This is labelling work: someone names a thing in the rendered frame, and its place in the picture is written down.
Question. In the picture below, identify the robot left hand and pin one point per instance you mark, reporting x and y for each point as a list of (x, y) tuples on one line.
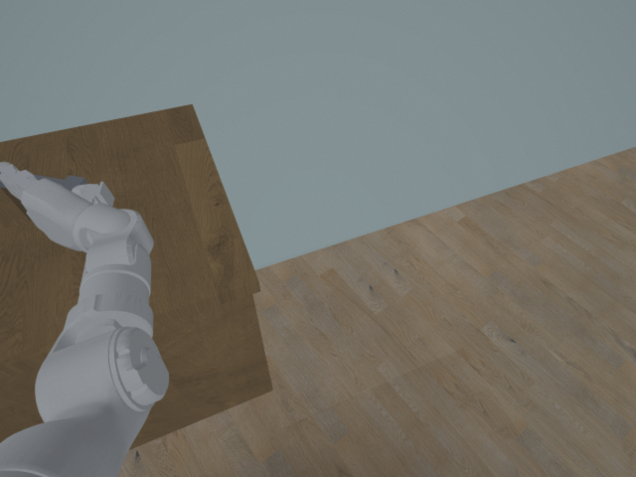
[(53, 208)]

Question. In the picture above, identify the counter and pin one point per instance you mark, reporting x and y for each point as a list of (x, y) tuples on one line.
[(205, 324)]

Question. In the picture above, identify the left robot upper arm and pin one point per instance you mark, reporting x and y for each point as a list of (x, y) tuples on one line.
[(94, 397)]

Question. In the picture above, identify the robot left forearm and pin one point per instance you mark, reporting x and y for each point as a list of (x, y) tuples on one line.
[(116, 281)]

